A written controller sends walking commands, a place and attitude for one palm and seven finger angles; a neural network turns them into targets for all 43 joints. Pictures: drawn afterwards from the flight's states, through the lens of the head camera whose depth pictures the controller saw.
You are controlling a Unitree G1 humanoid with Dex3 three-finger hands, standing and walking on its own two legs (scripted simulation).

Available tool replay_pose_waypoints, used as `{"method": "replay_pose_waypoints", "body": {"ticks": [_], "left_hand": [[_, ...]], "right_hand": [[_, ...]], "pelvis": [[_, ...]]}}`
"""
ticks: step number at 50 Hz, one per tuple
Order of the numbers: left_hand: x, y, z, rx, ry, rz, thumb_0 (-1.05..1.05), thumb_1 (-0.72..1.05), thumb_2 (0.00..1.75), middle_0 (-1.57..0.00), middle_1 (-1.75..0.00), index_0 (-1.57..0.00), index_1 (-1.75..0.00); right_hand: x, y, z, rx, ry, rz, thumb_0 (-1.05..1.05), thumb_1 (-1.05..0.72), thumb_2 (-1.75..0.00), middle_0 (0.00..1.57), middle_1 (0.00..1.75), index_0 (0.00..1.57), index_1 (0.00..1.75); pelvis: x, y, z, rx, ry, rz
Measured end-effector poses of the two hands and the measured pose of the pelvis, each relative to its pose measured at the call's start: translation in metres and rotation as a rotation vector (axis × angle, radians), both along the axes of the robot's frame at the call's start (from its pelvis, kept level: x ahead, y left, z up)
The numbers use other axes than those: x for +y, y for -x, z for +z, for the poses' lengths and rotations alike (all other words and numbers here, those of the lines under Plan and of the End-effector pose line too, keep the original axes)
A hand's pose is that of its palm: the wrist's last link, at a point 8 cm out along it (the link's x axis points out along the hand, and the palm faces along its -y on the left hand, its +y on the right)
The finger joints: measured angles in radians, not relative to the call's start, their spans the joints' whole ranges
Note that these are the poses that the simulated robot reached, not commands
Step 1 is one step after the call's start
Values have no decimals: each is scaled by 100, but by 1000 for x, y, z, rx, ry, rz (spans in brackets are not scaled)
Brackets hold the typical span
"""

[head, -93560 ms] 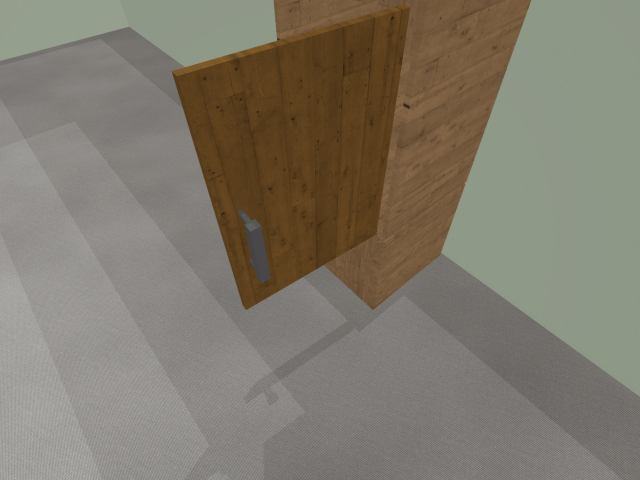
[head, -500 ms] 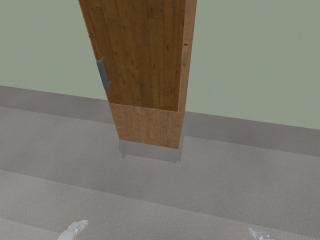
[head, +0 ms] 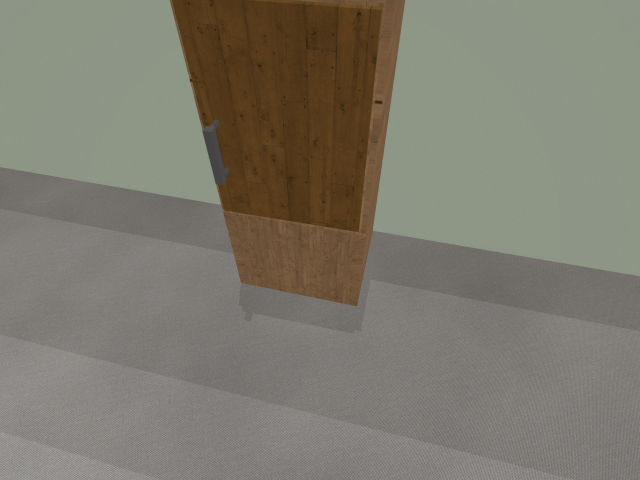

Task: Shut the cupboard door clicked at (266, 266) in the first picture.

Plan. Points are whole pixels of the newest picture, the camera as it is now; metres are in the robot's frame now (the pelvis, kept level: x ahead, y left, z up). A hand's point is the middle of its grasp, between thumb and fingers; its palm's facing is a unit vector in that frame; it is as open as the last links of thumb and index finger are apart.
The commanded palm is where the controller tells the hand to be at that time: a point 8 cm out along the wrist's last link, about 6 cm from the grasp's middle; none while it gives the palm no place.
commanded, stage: let the arm hang, fingers relaxed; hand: left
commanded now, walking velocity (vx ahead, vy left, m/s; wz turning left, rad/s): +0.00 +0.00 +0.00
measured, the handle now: (218, 152) +0.89 +0.32 -0.11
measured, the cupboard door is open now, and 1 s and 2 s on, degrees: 1 1 1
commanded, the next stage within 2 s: look to check the result in 0.36 s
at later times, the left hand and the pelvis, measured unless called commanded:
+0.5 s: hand out of the picture -0.01 +0.15 -0.18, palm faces +0.04 -0.98 -0.17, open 7.3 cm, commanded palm none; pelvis +0.02 -0.01 +0.00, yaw +0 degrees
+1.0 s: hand out of the picture +0.00 +0.14 -0.18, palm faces +0.05 -0.98 -0.17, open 7.3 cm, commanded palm none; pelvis +0.03 -0.02 +0.00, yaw +0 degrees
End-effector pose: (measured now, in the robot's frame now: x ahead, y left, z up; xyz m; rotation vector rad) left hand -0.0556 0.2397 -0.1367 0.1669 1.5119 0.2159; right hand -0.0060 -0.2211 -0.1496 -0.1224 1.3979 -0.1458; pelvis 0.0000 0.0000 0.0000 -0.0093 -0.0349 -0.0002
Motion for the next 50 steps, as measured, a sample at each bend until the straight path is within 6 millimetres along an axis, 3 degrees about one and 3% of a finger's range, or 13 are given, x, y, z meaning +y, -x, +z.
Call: {"method": "replay_pose_waypoints", "body": {"ticks": [8,13,24,34,50], "left_hand": [[-18,-48,-7,-119,42,-32,0,91,90,-20,-30,-20,-30],[-31,-64,-10,-140,71,-42,0,91,90,-20,-30,-20,-30],[-35,-48,-9,-72,70,-11,0,92,90,-20,-30,-20,-30],[-38,-33,-7,-18,62,13,0,91,90,-20,-30,-20,-30],[-50,-48,-9,-45,77,7,0,91,90,-20,-30,-20,-30]], "right_hand": [[-1,-6,3,-14,6,-8,0,-91,-90,20,30,20,30],[-1,-2,5,2,9,-14,0,-91,-90,20,30,20,30],[4,4,4,53,-7,-18,0,-91,-90,20,30,20,30],[2,-8,2,51,-13,-9,0,-91,-90,20,30,20,30],[-13,-27,5,21,13,2,0,-91,-90,20,30,20,30]], "pelvis": [[-3,-5,1,-2,-5,-2],[-4,-8,1,0,-7,-3],[-8,-16,2,3,-7,1],[-11,-22,2,4,-9,2],[-18,-29,3,2,-13,1]]}}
